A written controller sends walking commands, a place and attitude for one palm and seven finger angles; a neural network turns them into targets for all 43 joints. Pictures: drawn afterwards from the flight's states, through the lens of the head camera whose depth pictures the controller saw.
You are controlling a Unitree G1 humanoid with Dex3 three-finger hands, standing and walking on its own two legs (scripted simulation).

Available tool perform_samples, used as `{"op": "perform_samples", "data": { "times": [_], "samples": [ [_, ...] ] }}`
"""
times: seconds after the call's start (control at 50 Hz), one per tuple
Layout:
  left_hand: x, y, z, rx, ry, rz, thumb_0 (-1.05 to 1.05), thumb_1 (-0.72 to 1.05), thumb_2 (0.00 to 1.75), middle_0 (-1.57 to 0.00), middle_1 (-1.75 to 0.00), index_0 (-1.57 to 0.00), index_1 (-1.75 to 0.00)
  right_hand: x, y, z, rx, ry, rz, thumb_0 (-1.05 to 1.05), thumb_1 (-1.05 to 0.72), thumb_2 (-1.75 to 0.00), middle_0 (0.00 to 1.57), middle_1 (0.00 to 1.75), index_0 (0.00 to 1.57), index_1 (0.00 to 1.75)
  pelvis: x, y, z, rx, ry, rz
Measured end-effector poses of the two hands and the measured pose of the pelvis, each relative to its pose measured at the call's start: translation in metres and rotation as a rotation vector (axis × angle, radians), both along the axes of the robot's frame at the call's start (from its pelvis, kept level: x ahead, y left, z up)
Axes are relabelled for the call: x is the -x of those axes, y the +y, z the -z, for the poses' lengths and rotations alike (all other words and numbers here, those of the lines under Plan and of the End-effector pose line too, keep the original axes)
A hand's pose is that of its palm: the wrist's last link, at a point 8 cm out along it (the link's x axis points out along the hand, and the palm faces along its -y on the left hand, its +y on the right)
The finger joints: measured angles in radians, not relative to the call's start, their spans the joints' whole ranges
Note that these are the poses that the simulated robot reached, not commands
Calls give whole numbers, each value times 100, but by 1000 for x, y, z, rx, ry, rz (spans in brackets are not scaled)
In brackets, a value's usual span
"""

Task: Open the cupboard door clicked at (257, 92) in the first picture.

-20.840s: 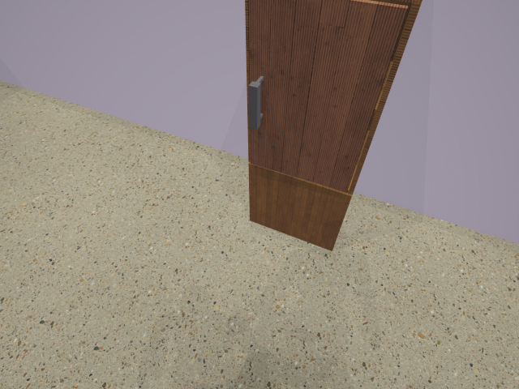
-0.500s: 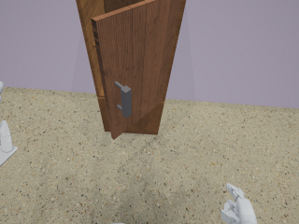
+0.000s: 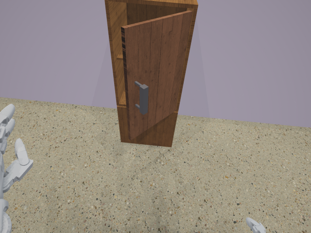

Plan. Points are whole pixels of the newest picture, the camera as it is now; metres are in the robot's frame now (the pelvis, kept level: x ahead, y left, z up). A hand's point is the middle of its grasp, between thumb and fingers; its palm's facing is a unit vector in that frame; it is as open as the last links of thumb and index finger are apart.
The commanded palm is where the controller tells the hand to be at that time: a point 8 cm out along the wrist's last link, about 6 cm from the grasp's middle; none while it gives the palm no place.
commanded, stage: stop stepping back and stand still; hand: left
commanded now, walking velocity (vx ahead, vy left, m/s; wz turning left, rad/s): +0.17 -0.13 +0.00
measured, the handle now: (140, 97) +0.68 +0.09 -0.04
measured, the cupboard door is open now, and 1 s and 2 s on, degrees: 49 49 49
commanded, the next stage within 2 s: let the arm hang, fingers relaxed in 0.26 s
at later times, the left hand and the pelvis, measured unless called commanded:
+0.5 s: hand (63, 203) +0.21 +0.25 -0.04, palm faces +0.21 -0.91 -0.36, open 7.4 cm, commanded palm none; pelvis +0.01 +0.01 -0.02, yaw +3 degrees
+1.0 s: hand out of the picture +0.04 +0.20 -0.15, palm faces +0.07 -0.96 -0.26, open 7.3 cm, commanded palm none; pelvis +0.01 +0.00 +0.01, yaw +3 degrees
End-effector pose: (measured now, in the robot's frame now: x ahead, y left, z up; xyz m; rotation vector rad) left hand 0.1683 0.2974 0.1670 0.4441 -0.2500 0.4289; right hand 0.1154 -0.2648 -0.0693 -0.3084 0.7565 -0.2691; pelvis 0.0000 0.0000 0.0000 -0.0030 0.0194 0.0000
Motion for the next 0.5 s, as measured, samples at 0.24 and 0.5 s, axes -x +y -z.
{"op": "perform_samples", "data": {
  "times": [0.24, 0.5],
  "samples": [
    [17, -4, -45, -230, -61, 23, 1, 88, 90, -21, -30, -21, -30, 5, 37, 17, -148, -7, -48, 1, -90, -90, 20, 30, 20, 30, 1, -8, 3, 10, -39, 2],
    [-14, -5, 183, 266, 701, -27, 0, 90, 90, -19, -30, -20, -30, -7, 28, 61, -156, 202, -95, 1, -90, -90, 20, 30, 20, 30, -7, 7, 22, 0, -9, -59]
  ]
}}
